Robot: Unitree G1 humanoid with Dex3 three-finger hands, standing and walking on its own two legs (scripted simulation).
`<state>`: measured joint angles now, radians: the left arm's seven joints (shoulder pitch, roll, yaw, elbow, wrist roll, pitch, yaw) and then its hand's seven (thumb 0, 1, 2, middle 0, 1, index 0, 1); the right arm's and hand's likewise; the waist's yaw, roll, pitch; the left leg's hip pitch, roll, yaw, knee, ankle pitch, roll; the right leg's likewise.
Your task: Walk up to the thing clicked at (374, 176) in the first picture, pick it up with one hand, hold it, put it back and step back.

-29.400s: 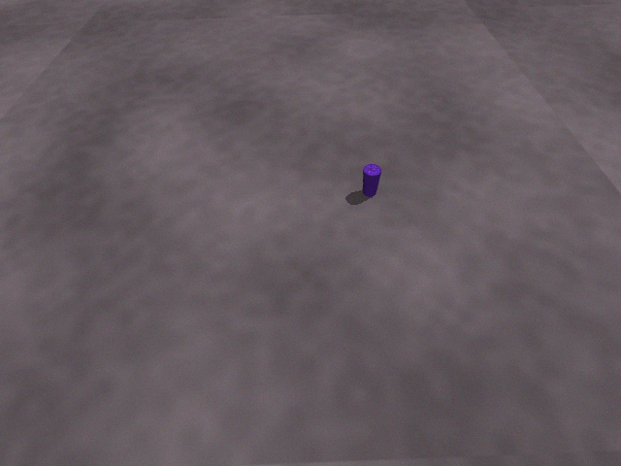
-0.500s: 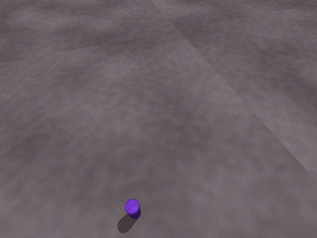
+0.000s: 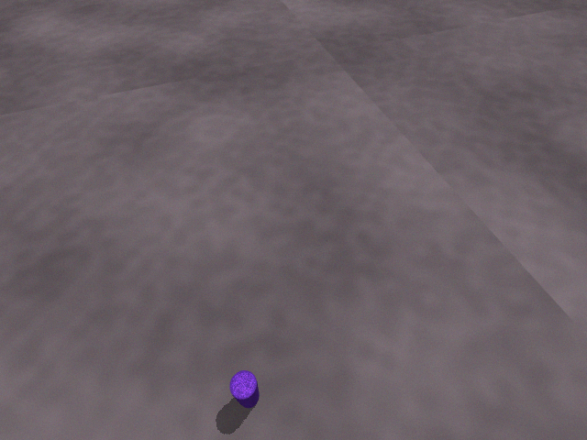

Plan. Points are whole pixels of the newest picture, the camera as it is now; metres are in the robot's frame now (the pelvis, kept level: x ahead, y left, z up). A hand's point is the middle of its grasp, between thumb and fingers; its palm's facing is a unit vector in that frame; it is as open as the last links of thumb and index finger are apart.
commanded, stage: stand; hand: left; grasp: from the side
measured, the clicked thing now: (246, 391) +0.38 +0.19 -0.71
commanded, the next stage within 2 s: step back in 0.20 s
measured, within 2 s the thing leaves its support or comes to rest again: neither
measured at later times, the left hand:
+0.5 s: hand out of the picture +0.09 +0.30 -0.18, palm faces -0.01 -0.92 -0.39, open 7.4 cm
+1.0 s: hand out of the picture -0.04 +0.27 -0.16, palm faces -0.07 -0.91 -0.40, open 7.4 cm
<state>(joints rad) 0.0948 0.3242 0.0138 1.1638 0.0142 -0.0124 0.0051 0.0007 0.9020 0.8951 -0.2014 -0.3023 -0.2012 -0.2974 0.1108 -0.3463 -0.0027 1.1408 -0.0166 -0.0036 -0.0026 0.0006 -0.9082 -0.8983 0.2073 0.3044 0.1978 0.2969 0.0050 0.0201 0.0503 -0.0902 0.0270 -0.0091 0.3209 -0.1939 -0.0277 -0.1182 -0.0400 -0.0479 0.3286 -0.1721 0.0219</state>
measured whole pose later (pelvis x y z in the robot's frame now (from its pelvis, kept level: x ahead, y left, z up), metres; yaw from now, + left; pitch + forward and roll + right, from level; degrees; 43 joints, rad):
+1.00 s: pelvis -0.15 +0.02 -0.02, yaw -4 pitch -2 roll +1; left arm 0.16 0.33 0.06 0.87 0.03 0.03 0.01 0.00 0.90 0.89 -0.20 -0.30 -0.20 -0.30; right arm 0.13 -0.39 -0.05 0.88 0.01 0.06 -0.02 0.00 -0.91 -0.90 0.21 0.30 0.20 0.30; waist 0.01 0.03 0.17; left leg -0.49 -0.11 -0.13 1.13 -0.49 0.00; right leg -0.28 0.02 0.05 0.64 -0.32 -0.02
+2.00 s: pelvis -0.45 +0.03 -0.03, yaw +0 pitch -3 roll +0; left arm 0.09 0.39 0.07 0.80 0.01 0.07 0.03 0.00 0.90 0.89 -0.20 -0.30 -0.20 -0.30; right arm 0.19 -0.37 -0.04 0.88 -0.03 0.04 0.00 0.00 -0.91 -0.90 0.21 0.30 0.20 0.30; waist -0.01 -0.02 0.19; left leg -0.30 -0.03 -0.03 0.67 -0.32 0.02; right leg -0.48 0.05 0.10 1.01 -0.52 -0.01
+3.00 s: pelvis -0.65 +0.02 -0.02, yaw +1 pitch -2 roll -1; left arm 0.24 0.34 0.05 1.00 0.04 -0.03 -0.01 0.00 0.90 0.89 -0.20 -0.30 -0.20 -0.30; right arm 0.20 -0.39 -0.06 0.99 -0.03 0.00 0.02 0.00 -0.91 -0.90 0.21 0.30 0.20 0.30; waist 0.04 0.03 0.05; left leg -0.30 0.00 -0.03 0.71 -0.45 0.01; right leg -0.24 -0.01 -0.01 0.56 -0.28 0.00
